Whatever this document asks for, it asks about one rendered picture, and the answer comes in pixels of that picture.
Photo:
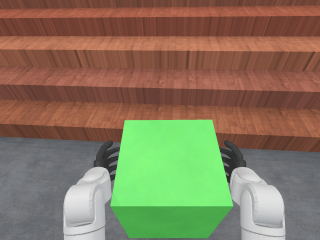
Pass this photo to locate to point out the robot left hand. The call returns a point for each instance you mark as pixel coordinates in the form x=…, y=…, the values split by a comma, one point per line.
x=102, y=159

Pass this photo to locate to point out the left robot forearm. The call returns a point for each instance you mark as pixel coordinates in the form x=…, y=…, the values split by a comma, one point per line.
x=84, y=206

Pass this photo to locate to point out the carton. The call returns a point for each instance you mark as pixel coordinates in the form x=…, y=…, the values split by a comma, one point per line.
x=170, y=180

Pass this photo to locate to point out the right robot forearm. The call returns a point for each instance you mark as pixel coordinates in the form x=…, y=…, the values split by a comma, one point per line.
x=262, y=210

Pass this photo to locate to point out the robot right hand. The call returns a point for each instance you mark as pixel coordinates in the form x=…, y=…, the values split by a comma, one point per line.
x=236, y=158

